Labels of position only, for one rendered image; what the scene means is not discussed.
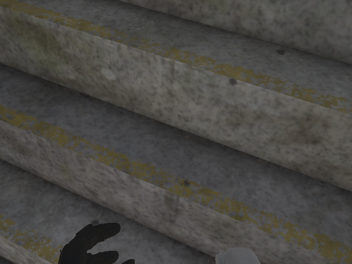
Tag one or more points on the robot left hand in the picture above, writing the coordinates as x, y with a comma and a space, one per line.
75, 252

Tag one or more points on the robot right thigh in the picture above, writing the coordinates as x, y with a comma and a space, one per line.
236, 255

